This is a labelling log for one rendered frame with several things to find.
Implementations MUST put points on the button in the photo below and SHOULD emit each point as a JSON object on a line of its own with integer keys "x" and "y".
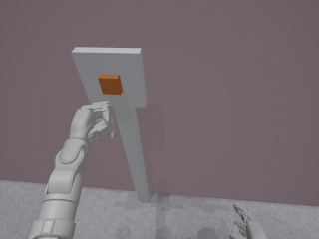
{"x": 110, "y": 84}

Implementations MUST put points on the right robot hand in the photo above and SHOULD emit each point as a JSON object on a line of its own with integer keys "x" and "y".
{"x": 253, "y": 228}

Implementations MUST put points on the left robot hand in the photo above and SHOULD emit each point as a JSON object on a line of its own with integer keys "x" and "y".
{"x": 86, "y": 128}

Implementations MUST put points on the left robot forearm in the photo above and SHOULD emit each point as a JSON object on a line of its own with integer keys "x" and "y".
{"x": 56, "y": 216}

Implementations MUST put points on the panel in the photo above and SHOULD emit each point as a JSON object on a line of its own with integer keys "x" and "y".
{"x": 128, "y": 63}

